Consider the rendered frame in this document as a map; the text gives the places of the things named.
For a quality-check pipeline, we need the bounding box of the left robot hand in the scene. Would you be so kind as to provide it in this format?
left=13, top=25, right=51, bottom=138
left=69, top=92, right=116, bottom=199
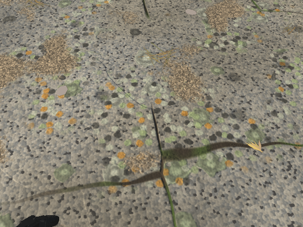
left=16, top=215, right=59, bottom=227

